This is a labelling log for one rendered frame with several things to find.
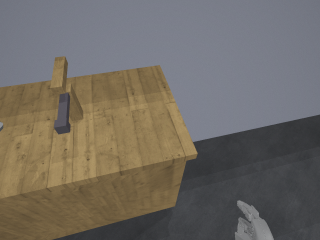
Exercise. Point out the counter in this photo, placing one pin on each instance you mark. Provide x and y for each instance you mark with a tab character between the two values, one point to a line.
124	156

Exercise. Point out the robot right hand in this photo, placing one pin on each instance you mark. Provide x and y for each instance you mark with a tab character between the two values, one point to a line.
258	229

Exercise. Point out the tap lever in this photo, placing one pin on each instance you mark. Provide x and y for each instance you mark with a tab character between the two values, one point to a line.
62	125

